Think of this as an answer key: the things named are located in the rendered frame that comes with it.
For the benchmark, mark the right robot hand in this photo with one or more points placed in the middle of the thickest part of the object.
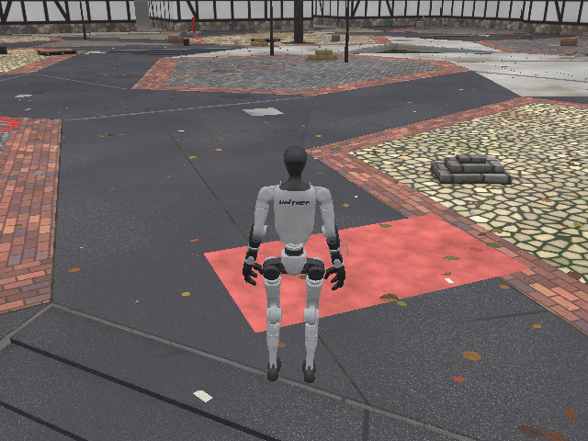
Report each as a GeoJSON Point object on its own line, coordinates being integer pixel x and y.
{"type": "Point", "coordinates": [340, 276]}

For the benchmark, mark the left robot shin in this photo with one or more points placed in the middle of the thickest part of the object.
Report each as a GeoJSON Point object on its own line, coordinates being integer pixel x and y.
{"type": "Point", "coordinates": [272, 338]}

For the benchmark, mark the left robot hand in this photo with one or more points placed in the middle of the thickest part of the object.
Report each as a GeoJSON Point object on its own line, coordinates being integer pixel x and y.
{"type": "Point", "coordinates": [247, 272]}

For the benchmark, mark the right robot upper arm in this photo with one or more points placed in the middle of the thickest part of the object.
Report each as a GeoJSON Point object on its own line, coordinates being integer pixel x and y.
{"type": "Point", "coordinates": [327, 210]}

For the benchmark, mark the right robot forearm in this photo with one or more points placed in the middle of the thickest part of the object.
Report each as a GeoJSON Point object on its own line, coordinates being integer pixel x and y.
{"type": "Point", "coordinates": [335, 249]}

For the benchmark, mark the left robot forearm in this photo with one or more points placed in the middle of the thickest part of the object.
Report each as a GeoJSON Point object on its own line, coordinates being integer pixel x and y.
{"type": "Point", "coordinates": [252, 248]}

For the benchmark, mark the left robot upper arm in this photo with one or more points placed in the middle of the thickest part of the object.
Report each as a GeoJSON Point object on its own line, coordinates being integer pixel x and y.
{"type": "Point", "coordinates": [261, 209]}

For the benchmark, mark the right robot foot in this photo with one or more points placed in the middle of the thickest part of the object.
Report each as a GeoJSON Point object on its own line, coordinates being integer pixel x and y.
{"type": "Point", "coordinates": [308, 374]}

